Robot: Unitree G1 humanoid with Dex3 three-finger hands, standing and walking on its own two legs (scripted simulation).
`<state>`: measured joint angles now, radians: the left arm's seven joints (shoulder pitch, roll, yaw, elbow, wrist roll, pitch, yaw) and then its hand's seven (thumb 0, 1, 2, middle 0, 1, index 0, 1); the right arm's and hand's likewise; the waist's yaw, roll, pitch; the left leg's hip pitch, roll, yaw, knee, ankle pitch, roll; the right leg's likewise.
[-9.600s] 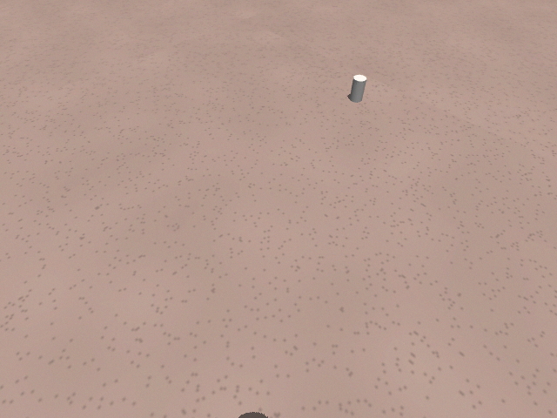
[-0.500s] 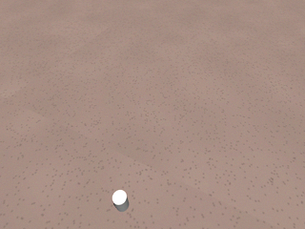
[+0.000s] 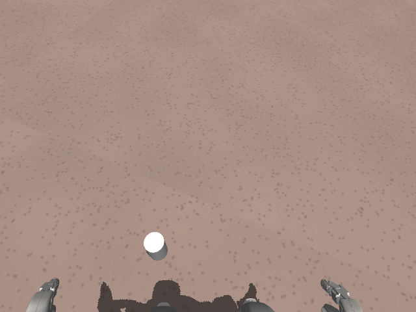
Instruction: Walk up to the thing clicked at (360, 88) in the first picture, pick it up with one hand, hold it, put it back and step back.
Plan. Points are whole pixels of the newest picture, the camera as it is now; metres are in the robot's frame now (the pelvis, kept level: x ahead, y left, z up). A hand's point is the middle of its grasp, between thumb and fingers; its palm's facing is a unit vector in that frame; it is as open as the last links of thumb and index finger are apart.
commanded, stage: go down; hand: left
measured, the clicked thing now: (156, 246) +0.41 +0.19 -0.66
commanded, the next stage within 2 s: none
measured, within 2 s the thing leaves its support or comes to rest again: neither
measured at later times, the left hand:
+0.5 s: hand out of the picture +0.14 +0.28 -0.16, palm faces +0.11 -0.94 -0.31, open 17.2 cm
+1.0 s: hand (70, 281) +0.23 +0.34 -0.26, palm faces +0.17 -0.96 -0.22, open 17.4 cm
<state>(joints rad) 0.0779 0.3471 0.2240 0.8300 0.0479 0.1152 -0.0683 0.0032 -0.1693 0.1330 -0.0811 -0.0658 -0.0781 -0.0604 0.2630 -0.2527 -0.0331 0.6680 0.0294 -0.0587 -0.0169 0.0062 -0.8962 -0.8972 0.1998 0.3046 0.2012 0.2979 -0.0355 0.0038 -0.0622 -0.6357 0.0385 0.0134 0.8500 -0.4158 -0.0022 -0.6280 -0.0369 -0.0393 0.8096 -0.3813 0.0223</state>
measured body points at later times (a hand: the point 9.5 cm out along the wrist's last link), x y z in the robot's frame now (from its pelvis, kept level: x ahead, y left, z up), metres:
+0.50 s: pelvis +0.00 +0.00 -0.05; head +0.08 +0.02 +0.39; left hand +0.13 +0.33 -0.14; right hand +0.17 -0.24 -0.12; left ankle +0.00 +0.12 -0.70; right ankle +0.01 -0.14 -0.70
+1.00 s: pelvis -0.06 -0.01 -0.20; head +0.12 +0.02 +0.22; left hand +0.22 +0.39 -0.25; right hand +0.12 -0.28 -0.30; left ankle +0.00 +0.12 -0.70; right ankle +0.01 -0.14 -0.70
